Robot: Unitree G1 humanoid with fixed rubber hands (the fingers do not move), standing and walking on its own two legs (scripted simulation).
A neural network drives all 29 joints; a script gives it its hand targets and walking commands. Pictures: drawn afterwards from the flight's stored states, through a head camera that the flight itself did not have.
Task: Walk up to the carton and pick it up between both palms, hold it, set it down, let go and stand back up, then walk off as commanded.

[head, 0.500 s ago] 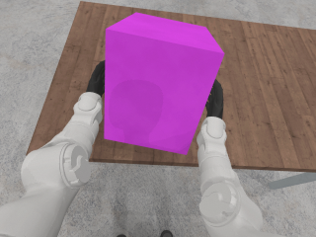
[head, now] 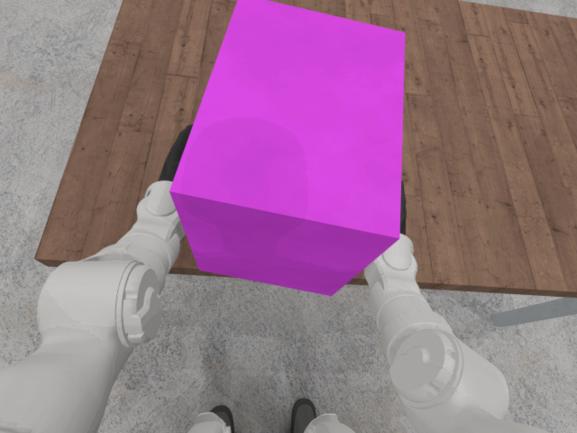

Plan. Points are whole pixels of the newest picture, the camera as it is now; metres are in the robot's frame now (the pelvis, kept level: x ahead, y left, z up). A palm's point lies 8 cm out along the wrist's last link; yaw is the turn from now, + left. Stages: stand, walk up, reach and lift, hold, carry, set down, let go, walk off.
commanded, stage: set down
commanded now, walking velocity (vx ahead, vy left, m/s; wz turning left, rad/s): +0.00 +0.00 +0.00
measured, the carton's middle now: (291, 163) +0.49 -0.01 +0.01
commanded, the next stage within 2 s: none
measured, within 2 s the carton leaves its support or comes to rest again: neither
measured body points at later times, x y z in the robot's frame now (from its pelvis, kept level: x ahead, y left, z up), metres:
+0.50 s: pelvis -0.01 +0.03 -0.03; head +0.15 +0.04 +0.39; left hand +0.50 +0.17 -0.02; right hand +0.43 -0.21 -0.01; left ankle +0.00 +0.10 -0.70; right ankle +0.01 -0.14 -0.70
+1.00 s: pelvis -0.03 +0.03 -0.02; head +0.09 +0.04 +0.42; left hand +0.44 +0.19 +0.00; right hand +0.37 -0.19 +0.00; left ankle +0.00 +0.10 -0.70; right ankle +0.01 -0.14 -0.70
